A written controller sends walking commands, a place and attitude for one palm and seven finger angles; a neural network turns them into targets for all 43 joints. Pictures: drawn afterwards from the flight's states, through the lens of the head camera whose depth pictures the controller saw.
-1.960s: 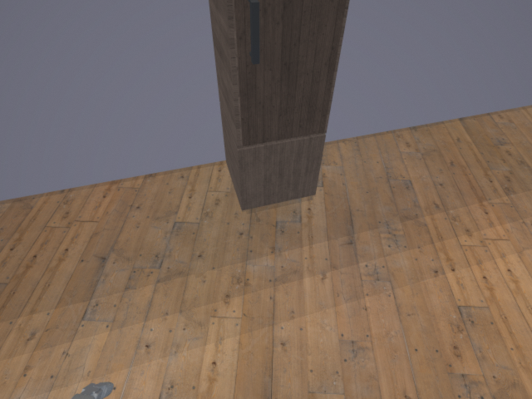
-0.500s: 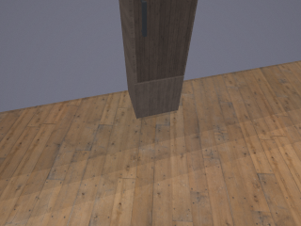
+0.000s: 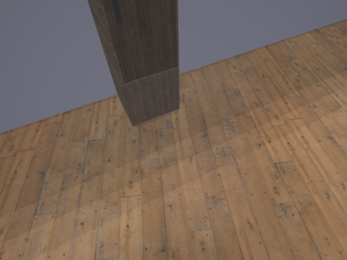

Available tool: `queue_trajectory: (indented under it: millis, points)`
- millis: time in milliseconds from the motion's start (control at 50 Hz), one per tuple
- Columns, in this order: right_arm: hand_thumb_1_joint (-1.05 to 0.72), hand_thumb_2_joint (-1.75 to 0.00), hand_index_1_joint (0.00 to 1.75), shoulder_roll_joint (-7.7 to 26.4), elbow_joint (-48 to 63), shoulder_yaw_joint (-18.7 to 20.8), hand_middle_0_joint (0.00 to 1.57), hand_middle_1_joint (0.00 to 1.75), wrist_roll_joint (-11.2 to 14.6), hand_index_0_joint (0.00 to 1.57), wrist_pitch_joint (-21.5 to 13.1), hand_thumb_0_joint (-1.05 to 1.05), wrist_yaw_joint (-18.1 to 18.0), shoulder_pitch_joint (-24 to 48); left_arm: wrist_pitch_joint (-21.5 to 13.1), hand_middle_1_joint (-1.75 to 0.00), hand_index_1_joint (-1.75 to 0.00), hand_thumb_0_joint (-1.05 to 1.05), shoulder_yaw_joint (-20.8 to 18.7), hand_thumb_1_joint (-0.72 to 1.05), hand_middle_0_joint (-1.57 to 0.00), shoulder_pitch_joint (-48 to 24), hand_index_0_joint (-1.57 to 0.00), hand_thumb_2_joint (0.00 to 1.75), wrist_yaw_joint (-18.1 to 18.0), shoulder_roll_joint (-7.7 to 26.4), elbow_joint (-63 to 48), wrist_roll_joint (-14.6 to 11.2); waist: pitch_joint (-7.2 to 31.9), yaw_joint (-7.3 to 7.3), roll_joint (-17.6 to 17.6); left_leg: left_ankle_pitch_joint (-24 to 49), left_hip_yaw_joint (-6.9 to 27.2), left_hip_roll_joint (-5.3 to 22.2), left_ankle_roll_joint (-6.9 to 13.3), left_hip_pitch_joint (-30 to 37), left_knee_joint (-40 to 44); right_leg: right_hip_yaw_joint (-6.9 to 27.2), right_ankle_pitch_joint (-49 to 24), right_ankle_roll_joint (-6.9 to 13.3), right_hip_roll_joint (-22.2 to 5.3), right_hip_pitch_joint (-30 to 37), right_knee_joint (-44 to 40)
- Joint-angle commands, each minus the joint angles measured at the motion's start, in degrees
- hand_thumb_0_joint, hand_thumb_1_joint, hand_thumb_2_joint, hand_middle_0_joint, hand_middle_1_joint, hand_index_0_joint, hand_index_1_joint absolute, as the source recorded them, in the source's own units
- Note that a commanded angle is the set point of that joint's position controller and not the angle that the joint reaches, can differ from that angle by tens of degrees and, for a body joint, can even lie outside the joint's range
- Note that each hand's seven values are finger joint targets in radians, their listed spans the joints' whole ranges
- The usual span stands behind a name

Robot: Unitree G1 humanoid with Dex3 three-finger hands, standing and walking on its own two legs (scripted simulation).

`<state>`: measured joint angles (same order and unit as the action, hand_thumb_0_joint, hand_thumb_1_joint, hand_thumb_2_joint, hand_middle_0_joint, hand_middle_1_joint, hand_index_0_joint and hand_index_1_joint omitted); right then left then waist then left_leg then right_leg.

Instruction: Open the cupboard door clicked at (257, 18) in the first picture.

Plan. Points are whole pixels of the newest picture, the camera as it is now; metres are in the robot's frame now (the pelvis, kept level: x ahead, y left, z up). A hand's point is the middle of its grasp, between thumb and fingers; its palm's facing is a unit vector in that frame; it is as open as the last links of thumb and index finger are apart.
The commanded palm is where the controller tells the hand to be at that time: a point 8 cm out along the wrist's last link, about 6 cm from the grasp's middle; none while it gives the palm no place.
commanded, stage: walk to a spot facing it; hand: left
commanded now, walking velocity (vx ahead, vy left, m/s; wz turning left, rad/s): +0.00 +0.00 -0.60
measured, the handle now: (113, 1) +1.07 +0.35 +0.12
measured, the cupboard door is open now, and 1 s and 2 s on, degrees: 0 0 0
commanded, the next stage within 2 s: none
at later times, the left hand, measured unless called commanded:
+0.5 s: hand out of the picture +0.07 +0.20 -0.14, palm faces -0.12 -0.97 -0.21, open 7.3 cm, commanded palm none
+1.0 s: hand (149, 178) +0.38 +0.12 -0.16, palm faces -0.54 -0.83 -0.13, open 7.3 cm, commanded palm none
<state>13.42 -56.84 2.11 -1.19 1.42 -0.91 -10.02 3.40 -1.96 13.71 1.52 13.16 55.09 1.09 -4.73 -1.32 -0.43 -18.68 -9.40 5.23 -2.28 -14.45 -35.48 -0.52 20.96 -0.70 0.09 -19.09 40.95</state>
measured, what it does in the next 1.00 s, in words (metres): walks ahead, turning right: left foot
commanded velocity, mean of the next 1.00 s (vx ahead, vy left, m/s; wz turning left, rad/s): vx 0.30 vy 0.00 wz -0.60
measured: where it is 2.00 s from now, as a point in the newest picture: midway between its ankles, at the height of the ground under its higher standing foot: (223, 205)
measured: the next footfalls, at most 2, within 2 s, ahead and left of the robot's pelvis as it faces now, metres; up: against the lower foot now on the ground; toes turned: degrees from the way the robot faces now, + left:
left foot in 0.60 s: +0.13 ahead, +0.12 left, +0.00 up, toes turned -16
right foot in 1.14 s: +0.32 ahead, -0.14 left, +0.00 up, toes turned -45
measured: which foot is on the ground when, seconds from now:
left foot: down 0.00-0.00, up 0.02-0.58, down 0.60-1.00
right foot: down 0.00-0.58, up 0.60-1.00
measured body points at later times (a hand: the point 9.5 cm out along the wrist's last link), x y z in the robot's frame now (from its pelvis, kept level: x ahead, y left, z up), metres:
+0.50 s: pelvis +0.03 +0.01 +0.02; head +0.05 +0.01 +0.47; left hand +0.07 +0.25 -0.12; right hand +0.09 -0.27 -0.11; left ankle +0.06 +0.15 -0.68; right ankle +0.02 -0.08 -0.72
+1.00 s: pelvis +0.20 +0.01 +0.01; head +0.24 +0.02 +0.46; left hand +0.40 +0.16 -0.15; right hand -0.02 -0.11 -0.11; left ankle +0.09 +0.14 -0.72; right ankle +0.21 -0.15 -0.65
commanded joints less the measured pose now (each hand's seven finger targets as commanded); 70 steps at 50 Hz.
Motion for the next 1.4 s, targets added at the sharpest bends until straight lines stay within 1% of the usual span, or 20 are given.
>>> queue_trajectory:
  millis: [0, 100, 380, 480, 520, 540, 580, 600, 660, 740, 960, 1040, 1080, 1100, 1120, 1140, 1160, 1200, 1260, 1380]
  points:
    - [-0.9, -0.9, 0.3, 5.8, 8.4, 2.0, 0.2, 0.3, 0.6, 0.2, -0.1, 0.0, -0.5, 4.4, -2.4, -0.3, -0.3, 0.0, -4.1, 0.9, -0.2, 8.4, -0.2, 0.9, -2.2, 16.4, -3.3, 0.4, 4.2, -3.33, 19.8, -15.5, 6.8, -2.9, -0.8, -18.7, -27.0, 33.6, -28.0, 9.1, -21.6, 7.7, -25.8]
    - [-0.9, -0.9, 0.3, 6.4, 5.9, 2.6, 0.2, 0.3, -0.1, 0.2, -0.1, 0.0, 0.3, 2.3, -3.1, -0.3, -0.3, 0.0, -3.4, 0.9, -0.2, 2.7, -0.2, 0.9, -2.1, 9.8, -5.3, -0.4, 5.3, -0.02, 6.4, -0.2, 10.5, -0.2, -1.1, -18.1, -30.3, 23.2, -5.8, 8.7, -11.3, 7.9, -26.3]
    - [-0.9, -0.9, 0.3, 4.8, 9.4, 2.4, 0.2, 0.3, -0.3, 0.2, -2.4, 0.0, 1.2, 6.1, -5.4, -0.3, -0.3, 0.0, -3.9, 0.9, -0.2, 10.1, -0.2, 0.9, -1.4, 8.7, -2.9, 0.4, 4.4, -2.46, 8.7, 0.0, 9.8, -1.8, -1.6, -19.9, -15.1, 29.6, 6.6, 11.8, -9.0, 11.6, -30.2]
    - [-0.9, -0.9, 0.3, 4.0, 10.0, 2.1, 0.2, 0.3, 0.6, 0.2, -3.7, 0.0, 0.8, 3.9, -4.9, -0.3, -0.3, 0.0, -4.4, 0.9, -0.2, 7.2, -0.2, 0.9, -1.5, 10.2, -4.1, 0.6, 5.5, -1.59, 9.1, -2.5, 9.1, -4.8, 0.0, -7.0, -0.8, 29.9, 0.1, 11.9, -7.5, 6.2, -26.6]
    - [-0.9, -0.9, 0.3, 4.5, 8.2, 2.3, 0.2, 0.3, 0.9, 0.2, -4.3, 0.0, 0.4, -2.2, -4.7, -0.3, -0.3, 0.0, -4.5, 0.9, -0.2, 3.9, -0.2, 0.9, -1.4, 9.8, -4.9, 0.3, 5.9, 1.78, 8.1, 2.4, 8.7, -5.4, 0.4, 7.6, 9.0, 26.9, 2.6, 9.2, -4.2, -4.2, -22.1]
    - [-0.9, -0.9, 0.3, 6.8, 6.6, 2.7, 0.2, 0.3, 1.0, 0.2, -4.7, 0.0, -0.4, -7.1, -4.6, -0.3, -0.3, 0.0, -4.1, 0.9, -0.2, 2.8, -0.2, 0.9, -1.2, 7.8, -5.9, 0.1, 7.3, 3.82, 2.8, 1.0, 11.2, -1.9, 1.0, 19.8, 13.7, 23.7, 4.1, 7.1, -0.6, -12.9, -16.0]
    - [-0.9, -0.9, 0.3, 15.1, 5.9, 4.5, 0.2, 0.3, 0.3, 0.2, -4.6, 0.0, -0.8, -14.1, -5.0, -0.3, -0.3, 0.0, -3.8, 0.9, -0.2, 0.9, -0.2, 0.9, -0.3, 4.0, -8.1, -0.2, 5.9, 6.81, -17.0, -23.5, 38.7, 22.7, 7.9, 23.2, 27.0, 5.9, 11.3, 1.6, 4.6, -28.2, 10.8]
    - [-0.9, -0.9, 0.3, 13.4, 7.2, 3.9, 0.2, 0.3, 0.1, 0.2, -4.4, 0.0, -0.6, -11.6, -5.1, -0.3, -0.3, 0.0, -4.3, 0.9, -0.2, -1.4, -0.2, 0.9, 0.0, 5.8, -8.7, 0.4, 0.7, 5.68, -9.4, -23.6, 39.4, 23.9, 10.6, 14.2, 29.2, 6.2, 7.5, 0.9, 0.6, -26.7, 17.2]
    - [-0.9, -0.9, 0.3, 6.3, 6.6, 1.6, 0.2, 0.3, 0.1, 0.2, -5.6, 0.0, -0.7, -6.9, -4.0, -0.3, -0.3, 0.0, -4.7, 0.9, -0.2, 1.6, -0.2, 0.9, 1.4, 5.0, -4.7, 1.4, -2.0, 1.14, -5.4, -8.9, 22.4, 14.4, 5.5, 7.5, 27.8, 4.1, -4.8, 0.1, -2.6, -23.6, 25.5]
    - [-0.9, -0.9, 0.3, 3.4, 3.6, 0.6, 0.2, 0.3, 0.5, 0.2, -6.9, 0.0, -1.3, -12.6, -2.9, -0.3, -0.3, 0.0, -3.8, 0.9, -0.2, 3.2, -0.2, 0.9, 1.5, 1.3, -3.4, 1.3, -0.7, 0.2, -8.2, 20.4, 8.5, 9.1, 0.1, 11.1, 23.2, 1.6, -12.0, -0.6, -1.8, -24.6, 30.7]
    - [-0.9, -0.9, 0.3, 1.7, -3.4, -0.4, 0.2, 0.3, -0.3, 0.2, -6.7, 0.0, -2.1, -24.5, -2.9, -0.3, -0.3, 0.0, -1.7, 0.9, -0.2, -13.0, -0.2, 0.9, 2.0, -1.6, -7.0, 0.7, -4.6, 3.67, -7.0, 51.0, -2.8, 9.9, 2.5, 21.6, 19.0, -9.6, -12.1, 1.9, -0.8, -25.6, 9.8]
    - [-0.9, -0.9, 0.3, 6.1, -3.2, 1.2, 0.2, 0.3, 0.2, 0.2, -6.3, 0.0, -1.9, -22.8, -4.0, -0.3, -0.3, 0.0, -2.4, 0.9, -0.2, -3.9, -0.2, 0.9, 1.1, 1.5, -4.4, 0.7, 4.5, -1.03, -9.4, 77.0, -6.6, 12.0, 3.0, 22.8, 1.3, -13.2, -7.2, 6.0, 5.0, -5.7, -2.5]
    - [-0.9, -0.9, 0.3, 6.2, -1.3, 1.2, 0.2, 0.3, 1.1, 0.2, -6.1, 0.0, -1.1, -18.7, -5.3, -0.3, -0.3, 0.0, -4.2, 0.9, -0.2, 9.5, -0.2, 0.9, 0.5, 6.5, -0.3, 1.1, 11.5, -7.67, -8.6, 56.9, -6.6, 11.7, 1.8, 5.4, -21.7, -7.4, -13.1, 9.8, 0.6, 22.0, -10.4]
    - [-0.9, -0.9, 0.3, 1.7, 0.7, 0.5, 0.2, 0.3, 2.0, 0.2, -6.1, 0.0, -0.6, -18.7, -5.6, -0.3, -0.3, 0.0, -5.0, 0.9, -0.2, 15.0, -0.2, 0.9, -0.2, 12.0, 0.5, 0.7, 17.5, -8.68, 3.7, -1.1, -6.0, 2.5, 0.0, -14.0, -41.6, 18.8, -20.6, 17.6, -16.8, 37.3, -12.9]
    - [-0.9, -0.9, 0.3, 1.0, 2.9, 0.9, 0.2, 0.3, 1.9, 0.2, -6.3, 0.0, -1.0, -16.1, -5.4, -0.3, -0.3, 0.0, -5.4, 0.9, -0.2, 14.6, -0.2, 0.9, -1.1, 14.2, 0.4, -0.9, 19.7, -6.96, 4.6, -15.3, 2.3, -1.2, 0.3, -24.2, -56.2, 37.0, -26.0, 22.6, -25.3, 38.9, -18.4]
    - [-0.9, -0.9, 0.3, 1.8, 3.6, 1.4, 0.2, 0.3, 1.3, 0.2, -6.2, 0.0, -1.0, -13.1, -4.8, -0.3, -0.3, 0.0, -5.4, 0.9, -0.2, 11.0, -0.2, 0.9, -1.5, 13.5, -0.4, -1.4, 12.3, -5.46, -0.7, -8.2, 8.3, 2.1, 1.8, -25.9, -54.5, 29.5, -18.5, 21.7, -24.0, 31.0, -21.9]
    - [-0.9, -0.9, 0.3, 1.5, 3.4, 1.2, 0.2, 0.3, 0.7, 0.2, -6.0, 0.0, -0.4, -13.7, -5.2, -0.3, -0.3, 0.0, -4.7, 0.9, -0.2, 6.9, -0.2, 0.9, -1.7, 10.9, -1.7, -1.2, 8.1, -3.18, 0.7, -2.1, 8.8, 4.2, 1.0, -25.6, -51.2, 25.5, -13.9, 11.2, -20.9, 23.0, -24.5]
    - [-0.9, -0.9, 0.3, 0.4, 1.7, 1.2, 0.2, 0.3, 0.2, 0.2, -4.3, 0.0, -0.5, -14.0, -6.2, -0.3, -0.3, 0.0, -3.2, 0.9, -0.2, 0.7, -0.2, 0.9, -1.9, 6.6, -2.1, -0.9, 1.5, 1.62, -2.2, 1.5, 9.6, 6.3, 0.3, -18.5, -44.0, 18.0, -15.0, 3.4, -16.8, 5.2, -27.5]
    - [-0.9, -0.9, 0.3, -1.1, 1.5, 1.2, 0.2, 0.3, -0.2, 0.2, -2.9, 0.0, -0.2, -15.4, -7.2, -0.3, -0.3, 0.0, -2.8, 0.9, -0.2, 0.8, -0.2, 0.9, -1.7, 5.5, -1.4, 0.1, 0.5, 4.13, -0.8, 2.0, 7.9, 5.8, -0.7, -15.2, -35.6, 10.8, -19.4, 11.3, -12.3, -2.1, -27.7]
    - [-0.9, -0.9, 0.3, -0.4, 5.6, 1.4, 0.2, 0.3, -0.5, 0.2, -3.7, 0.0, 1.1, -4.2, -8.2, -0.3, -0.3, 0.0, -3.0, 0.9, -0.2, 6.6, -0.2, 0.9, -1.6, 4.9, 0.3, 0.1, 2.7, 1.49, 8.5, 8.4, 6.7, 4.4, -2.1, -23.9, -24.0, 9.3, -32.1, 10.5, -8.1, 9.7, -23.4]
